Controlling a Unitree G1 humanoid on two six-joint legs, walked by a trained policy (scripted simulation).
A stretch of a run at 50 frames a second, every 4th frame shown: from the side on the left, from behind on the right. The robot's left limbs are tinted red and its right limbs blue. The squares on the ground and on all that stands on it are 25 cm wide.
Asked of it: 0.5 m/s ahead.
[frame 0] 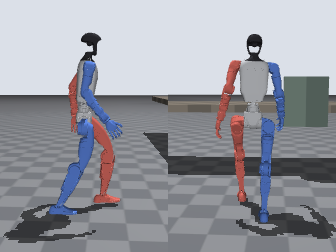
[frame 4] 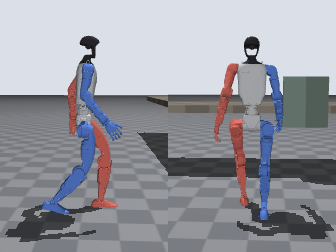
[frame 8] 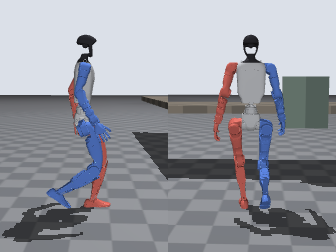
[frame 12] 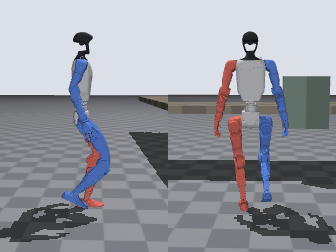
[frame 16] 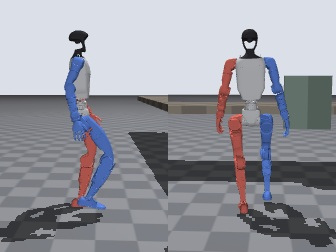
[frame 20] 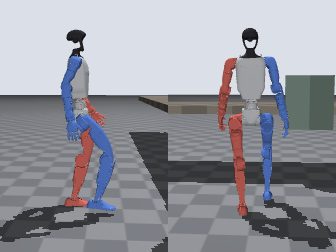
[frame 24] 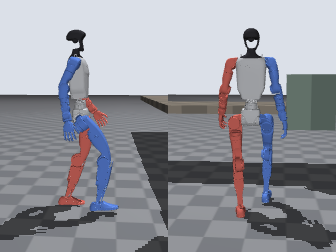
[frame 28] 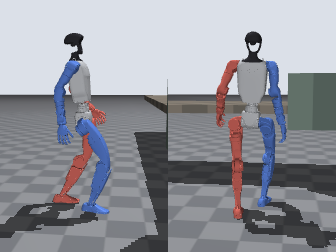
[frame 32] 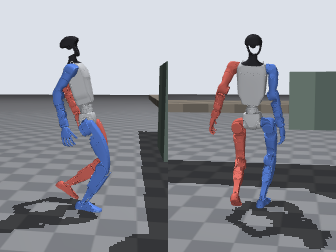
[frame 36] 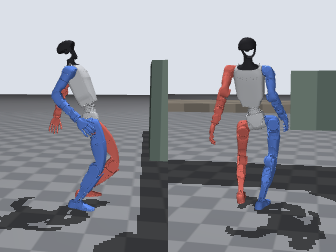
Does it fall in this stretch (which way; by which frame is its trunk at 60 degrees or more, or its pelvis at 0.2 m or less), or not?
no
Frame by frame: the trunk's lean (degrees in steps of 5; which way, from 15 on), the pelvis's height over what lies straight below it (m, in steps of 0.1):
0: 5, 0.8
4: 5, 0.7
8: 5, 0.8
12: 0, 0.8
16: 5, 0.8
20: 5, 0.8
24: 5, 0.8
28: 10, 0.7
32: 15 backward, 0.7
36: 25 backward, 0.7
